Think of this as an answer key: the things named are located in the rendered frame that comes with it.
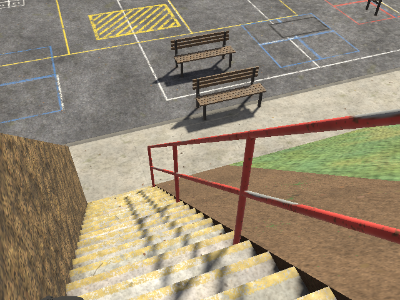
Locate stairs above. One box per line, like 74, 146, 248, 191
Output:
66, 186, 337, 300

